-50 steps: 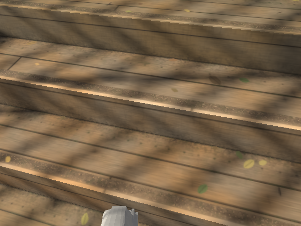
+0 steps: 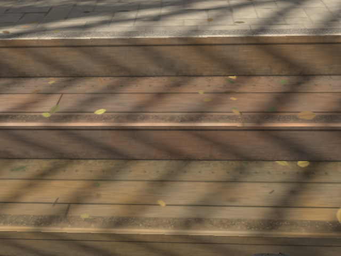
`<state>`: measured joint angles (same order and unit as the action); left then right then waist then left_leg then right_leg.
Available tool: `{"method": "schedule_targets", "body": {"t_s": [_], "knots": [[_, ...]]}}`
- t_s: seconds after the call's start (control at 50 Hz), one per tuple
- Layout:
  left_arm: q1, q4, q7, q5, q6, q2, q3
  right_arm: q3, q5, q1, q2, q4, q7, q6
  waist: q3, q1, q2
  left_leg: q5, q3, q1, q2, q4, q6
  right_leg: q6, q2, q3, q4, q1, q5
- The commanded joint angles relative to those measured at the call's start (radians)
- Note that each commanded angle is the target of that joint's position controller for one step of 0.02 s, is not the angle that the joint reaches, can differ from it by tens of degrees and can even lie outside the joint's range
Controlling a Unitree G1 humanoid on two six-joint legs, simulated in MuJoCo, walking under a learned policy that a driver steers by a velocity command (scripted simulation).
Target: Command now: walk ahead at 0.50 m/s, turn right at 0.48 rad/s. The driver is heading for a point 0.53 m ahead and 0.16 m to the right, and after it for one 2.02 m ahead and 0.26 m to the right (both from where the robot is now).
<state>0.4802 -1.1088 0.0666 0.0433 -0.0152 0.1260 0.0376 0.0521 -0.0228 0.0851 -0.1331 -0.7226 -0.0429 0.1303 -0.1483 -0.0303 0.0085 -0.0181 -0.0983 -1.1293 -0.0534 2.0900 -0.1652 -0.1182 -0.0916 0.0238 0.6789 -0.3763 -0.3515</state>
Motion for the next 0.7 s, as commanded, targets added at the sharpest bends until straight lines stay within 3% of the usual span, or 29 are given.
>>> {"method": "schedule_targets", "body": {"t_s": [0.02,0.04,0.06,0.08,0.1,0.12,0.14,0.16,0.18,0.2,0.22,0.24,0.26,0.28,0.3,0.32,0.34,0.36,0.38,0.4,0.42,0.44,0.46,0.5,0.52,0.54,0.58,0.64,0.7], "knots": [[-0.152,0.1,-0.004,-0.009,-0.035,0.004,0.009,0.04,-0.019,0.055,0.044,0.024,0.022,-0.017,0.137,-0.063,-0.032,-0.096,0.138,-0.078,-0.038,-0.074,0.077,0.0,0.131,-0.222,-0.297,-0.201,0.156],[-0.092,0.082,-0.012,0.002,-0.032,0.008,0.009,0.044,-0.014,0.04,0.065,0.027,0.03,-0.017,0.135,-0.039,-0.066,-0.093,0.158,-0.119,-0.043,-0.013,0.101,-0.03,0.142,-0.271,-0.292,-0.178,0.165],[-0.04,0.065,-0.02,-0.003,-0.031,0.015,0.01,0.047,-0.004,-0.012,0.078,0.049,0.034,-0.018,0.147,-0.009,-0.097,-0.042,0.172,-0.178,-0.043,0.013,0.11,-0.039,0.149,-0.321,-0.304,-0.132,0.164],[0.03,0.031,-0.026,-0.003,-0.021,0.028,0.007,0.072,-0.001,-0.146,0.13,0.108,0.03,-0.01,0.172,0.035,-0.141,0.037,0.194,-0.333,-0.036,0.088,0.107,-0.035,0.17,-0.385,-0.317,-0.025,0.182],[0.072,0.037,-0.039,0.001,-0.017,0.038,0.002,0.075,0.008,-0.184,0.12,0.129,0.028,0.0,0.181,0.058,-0.134,0.076,0.174,-0.419,-0.044,0.047,0.113,-0.031,0.188,-0.425,-0.311,0.08,0.196],[0.143,0.029,-0.049,-0.022,-0.004,0.037,-0.003,0.086,0.0,-0.288,0.118,0.172,0.024,0.013,0.162,0.108,-0.106,0.089,0.188,-0.432,-0.04,-0.096,0.129,-0.026,0.188,-0.455,-0.33,0.14,0.187],[0.195,0.027,-0.062,-0.027,0.001,0.024,-0.004,0.086,0.0,-0.363,0.109,0.203,0.022,0.022,0.157,0.141,-0.109,0.101,0.195,-0.451,-0.036,-0.178,0.145,-0.043,0.214,-0.498,-0.35,0.209,0.226],[0.219,0.031,-0.076,-0.027,0.002,0.02,-0.006,0.085,0.005,-0.399,0.097,0.223,0.021,0.027,0.141,0.15,-0.114,0.115,0.185,-0.465,-0.038,-0.242,0.159,-0.06,0.245,-0.533,-0.373,0.282,0.246],[0.205,0.056,-0.106,-0.049,0.004,0.047,-0.026,0.102,-0.01,-0.488,0.123,0.266,0.023,0.023,0.141,0.151,-0.123,0.259,0.211,-0.332,-0.051,-0.381,0.165,-0.099,0.297,-0.543,-0.537,0.229,0.292],[0.222,0.049,-0.119,-0.06,0.003,0.035,-0.028,0.098,-0.01,-0.528,0.114,0.291,0.021,0.02,0.154,0.146,-0.116,0.318,0.229,-0.253,-0.051,-0.484,0.164,-0.109,0.3,-0.512,-0.575,0.258,0.365],[0.158,0.074,-0.117,-0.068,-0.009,0.049,-0.037,0.074,0.006,-0.464,0.081,0.275,0.021,0.018,0.112,0.087,-0.177,0.353,0.257,-0.072,-0.038,-0.649,0.137,-0.113,0.296,-0.431,-0.587,0.298,0.549],[0.046,0.092,-0.117,-0.043,-0.003,0.049,-0.031,0.053,0.006,-0.301,0.066,0.226,0.028,0.015,0.001,-0.022,-0.24,0.408,0.31,0.288,0.04,-0.756,0.104,-0.107,0.234,-0.303,-0.499,0.219,1.04],[0.092,0.09,-0.112,-0.027,-0.021,0.096,-0.039,0.003,0.022,-0.221,-0.032,0.227,0.036,0.027,-0.107,-0.068,-0.295,0.46,0.336,0.556,0.122,-0.818,0.079,-0.111,0.237,-0.297,-0.413,0.235,1.586],[0.023,0.108,-0.108,-0.033,-0.04,0.161,-0.055,-0.045,0.033,-0.046,-0.128,0.187,0.041,0.026,-0.17,-0.176,-0.348,0.513,0.175,0.71,0.089,-0.957,0.039,-0.089,0.242,-0.299,-0.217,0.3,1.827],[-0.142,0.168,-0.102,-0.026,-0.06,0.196,-0.067,-0.093,0.02,0.213,-0.244,0.118,0.035,0.016,-0.282,-0.299,-0.282,0.558,-0.071,0.954,-0.014,-1.078,-0.018,-0.089,0.214,-0.32,0.03,0.217,1.756],[-0.158,0.218,-0.072,-0.034,-0.087,0.098,-0.059,-0.119,-0.032,0.376,-0.317,0.031,0.037,-0.005,-0.414,-0.257,0.167,0.631,-0.515,1.295,-0.209,-1.442,-0.136,-0.069,0.069,-0.293,0.348,-0.108,1.186],[-0.168,0.235,-0.037,-0.007,-0.106,0.008,-0.043,-0.127,-0.055,0.369,-0.306,0.007,0.072,-0.038,-0.444,-0.219,0.456,0.695,-1.05,1.336,-0.387,-1.79,-0.239,-0.009,-0.092,-0.351,0.884,-0.347,0.286],[-0.243,0.298,0.001,-0.01,-0.109,0.03,-0.058,-0.096,-0.022,0.274,-0.168,-0.03,0.093,-0.062,-0.22,-0.149,0.314,0.78,-0.975,1.137,-0.379,-1.806,-0.167,-0.02,-0.03,-0.368,1.163,-0.484,0.244],[-0.343,0.387,0.01,-0.027,-0.086,-0.007,-0.041,-0.055,-0.012,0.207,-0.014,-0.091,0.1,-0.079,0.024,-0.073,0.195,0.774,-0.722,0.897,-0.357,-1.738,-0.118,-0.022,0.002,-0.273,1.304,-0.593,0.22],[-0.346,0.42,0.01,-0.033,-0.063,-0.037,-0.028,-0.033,-0.016,0.174,0.079,-0.151,0.09,-0.079,0.158,0.007,0.031,0.691,-0.483,0.711,-0.328,-1.658,-0.055,-0.045,0.035,-0.227,1.359,-0.622,0.235],[-0.284,0.413,0.004,-0.037,-0.043,-0.027,-0.026,-0.015,-0.035,0.14,0.128,-0.194,0.075,-0.069,0.166,0.072,-0.011,0.58,-0.323,0.638,-0.303,-1.638,0.005,-0.062,0.058,-0.216,1.436,-0.625,0.238],[-0.211,0.402,0.001,-0.069,-0.03,-0.056,-0.015,-0.019,-0.033,0.13,0.128,-0.227,0.058,-0.066,0.197,0.122,-0.026,0.496,-0.181,0.6,-0.275,-1.655,0.049,-0.074,0.076,-0.21,1.466,-0.643,0.227],[-0.179,0.402,-0.003,-0.081,-0.023,-0.082,-0.001,-0.027,-0.03,0.118,0.1,-0.242,0.041,-0.061,0.215,0.15,-0.021,0.412,-0.051,0.588,-0.246,-1.684,0.082,-0.079,0.094,-0.215,1.443,-0.663,0.244],[-0.204,0.423,-0.016,-0.08,-0.013,-0.104,0.022,-0.035,-0.027,0.112,0.051,-0.254,0.019,-0.059,0.223,0.169,0.007,0.326,0.126,0.578,-0.205,-1.726,0.111,-0.062,0.115,-0.189,1.351,-0.735,0.322],[-0.256,0.448,-0.027,-0.07,-0.011,-0.068,0.022,-0.037,-0.032,0.093,0.016,-0.239,0.021,-0.056,0.224,0.169,0.011,0.308,0.21,0.516,-0.177,-1.766,0.093,-0.027,0.116,-0.153,1.225,-0.693,0.381],[-0.31,0.47,-0.04,-0.05,-0.008,-0.041,0.019,-0.038,-0.036,0.092,-0.018,-0.233,0.023,-0.05,0.224,0.16,0.01,0.287,0.235,0.492,-0.169,-1.789,0.066,0.01,0.115,-0.136,1.181,-0.683,0.434],[-0.326,0.461,-0.062,-0.037,-0.007,-0.005,0.003,-0.04,-0.052,0.15,-0.068,-0.227,0.037,-0.05,0.161,0.121,0.032,0.157,0.251,0.63,-0.19,-1.778,0.034,0.057,0.117,-0.093,1.189,-0.725,0.495],[-0.418,0.498,-0.078,-0.047,0.005,0.009,-0.009,-0.057,-0.036,0.316,-0.126,-0.229,0.068,-0.063,0.142,0.024,0.055,-0.002,0.2,1.008,-0.278,-1.742,0.032,0.081,0.149,-0.129,1.297,-0.981,0.361],[-0.615,0.585,-0.056,-0.05,0.01,-0.015,0.005,-0.077,-0.03,0.423,-0.138,-0.226,0.106,-0.083,0.175,-0.059,0.083,-0.104,0.182,1.269,-0.342,-1.739,0.059,0.104,0.225,-0.108,1.283,-1.181,0.184]]}}
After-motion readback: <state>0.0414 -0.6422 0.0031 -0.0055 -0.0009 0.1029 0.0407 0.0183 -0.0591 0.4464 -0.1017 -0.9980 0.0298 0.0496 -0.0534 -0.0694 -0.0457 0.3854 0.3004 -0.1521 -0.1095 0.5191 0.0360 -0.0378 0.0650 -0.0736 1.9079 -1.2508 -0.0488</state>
